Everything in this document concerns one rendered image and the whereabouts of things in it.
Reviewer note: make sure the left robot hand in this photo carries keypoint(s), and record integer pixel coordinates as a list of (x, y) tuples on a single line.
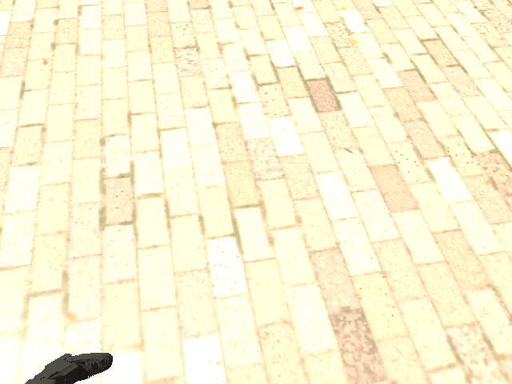
[(69, 369)]

